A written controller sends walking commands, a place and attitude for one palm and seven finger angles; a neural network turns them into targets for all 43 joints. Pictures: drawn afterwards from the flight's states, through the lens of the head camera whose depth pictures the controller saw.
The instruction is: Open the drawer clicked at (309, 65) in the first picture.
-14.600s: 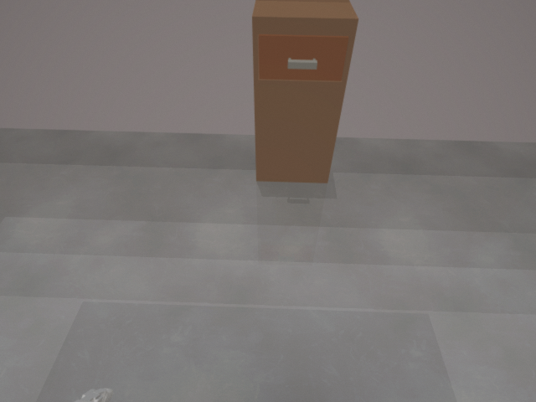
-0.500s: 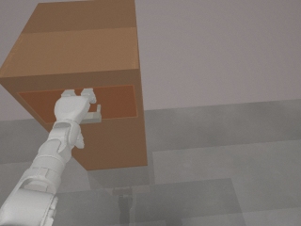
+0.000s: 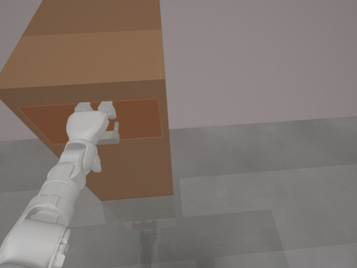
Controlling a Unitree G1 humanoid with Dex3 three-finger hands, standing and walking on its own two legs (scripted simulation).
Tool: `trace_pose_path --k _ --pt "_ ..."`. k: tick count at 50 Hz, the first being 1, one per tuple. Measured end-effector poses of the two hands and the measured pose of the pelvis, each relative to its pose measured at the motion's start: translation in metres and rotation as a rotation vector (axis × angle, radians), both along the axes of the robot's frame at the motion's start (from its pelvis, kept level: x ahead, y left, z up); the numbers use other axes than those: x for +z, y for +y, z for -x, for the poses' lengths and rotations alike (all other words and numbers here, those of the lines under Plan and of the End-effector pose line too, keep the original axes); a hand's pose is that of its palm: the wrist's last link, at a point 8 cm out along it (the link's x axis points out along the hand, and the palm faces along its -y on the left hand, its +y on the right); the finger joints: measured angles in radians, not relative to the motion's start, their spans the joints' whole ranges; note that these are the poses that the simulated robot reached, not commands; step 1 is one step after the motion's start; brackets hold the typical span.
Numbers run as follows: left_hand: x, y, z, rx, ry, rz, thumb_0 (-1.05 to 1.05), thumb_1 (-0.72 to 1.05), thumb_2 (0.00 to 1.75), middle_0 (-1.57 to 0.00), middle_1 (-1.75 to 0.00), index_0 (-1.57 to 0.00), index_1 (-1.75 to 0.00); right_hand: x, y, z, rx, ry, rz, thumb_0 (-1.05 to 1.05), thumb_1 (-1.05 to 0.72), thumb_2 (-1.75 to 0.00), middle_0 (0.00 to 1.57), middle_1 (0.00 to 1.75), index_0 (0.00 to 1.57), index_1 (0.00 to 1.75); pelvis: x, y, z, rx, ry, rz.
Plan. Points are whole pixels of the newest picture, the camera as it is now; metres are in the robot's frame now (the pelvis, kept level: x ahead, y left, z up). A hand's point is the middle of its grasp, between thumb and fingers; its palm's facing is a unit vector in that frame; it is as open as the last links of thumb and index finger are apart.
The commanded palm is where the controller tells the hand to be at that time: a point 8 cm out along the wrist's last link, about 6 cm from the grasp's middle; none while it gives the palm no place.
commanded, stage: move the hooked fingers above the handle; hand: left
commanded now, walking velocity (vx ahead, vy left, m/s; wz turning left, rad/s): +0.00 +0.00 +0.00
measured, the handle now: (98, 132) +0.48 +0.24 -0.05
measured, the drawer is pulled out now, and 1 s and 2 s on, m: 0.00 0.00 0.00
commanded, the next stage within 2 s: lower the fingers behind the handle in 0.34 s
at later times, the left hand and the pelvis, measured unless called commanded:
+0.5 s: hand (91, 138) +0.42 +0.22 +0.02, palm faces -0.03 -0.02 -1.00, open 13.9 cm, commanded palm +0.40 +0.22 +0.06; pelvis +0.00 -0.01 +0.00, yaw +0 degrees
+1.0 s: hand (90, 146) +0.42 +0.24 -0.02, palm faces -0.06 -0.03 -1.00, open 13.9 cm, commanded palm +0.40 +0.23 +0.03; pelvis -0.01 +0.00 -0.01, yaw +0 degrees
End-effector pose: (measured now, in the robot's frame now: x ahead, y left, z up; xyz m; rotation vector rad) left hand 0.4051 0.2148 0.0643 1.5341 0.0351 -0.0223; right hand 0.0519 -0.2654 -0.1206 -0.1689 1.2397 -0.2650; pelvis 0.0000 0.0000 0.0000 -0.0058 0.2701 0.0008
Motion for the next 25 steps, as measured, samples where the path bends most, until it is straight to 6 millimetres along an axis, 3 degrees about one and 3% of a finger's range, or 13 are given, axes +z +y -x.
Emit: trace_pose_path --k 8,16,25 --pt "0.005 0.0 -0.011 0.057 -0.031 -0.022 0.0 -0.49 0.3 -0.35 -1.22 -0.33 -1.21 -0.005 0.001 -0.002 -0.001 -0.009 -0.02 0.0 -0.9 -0.9 0.2 0.3 0.2 0.3 -0.002 0.001 0.001 -0.011 0.022 -0.002" --pt "0.002 0.002 -0.002 0.083 0.034 -0.014 0.0 -0.49 0.3 -0.33 -1.21 -0.32 -1.21 -0.002 0.003 0.002 -0.021 -0.008 -0.031 0.01 -0.9 -0.9 0.2 0.3 0.2 0.3 0.003 -0.003 -0.003 -0.019 -0.005 -0.007" --pt "0.006 0.008 0.007 0.052 -0.005 -0.02 0.0 -0.49 0.3 -0.33 -1.2 -0.32 -1.2 0.0 -0.006 -0.002 -0.003 -0.01 -0.006 0.01 -0.9 -0.9 0.2 0.3 0.2 0.3 0.002 -0.006 -0.001 -0.006 -0.01 -0.005"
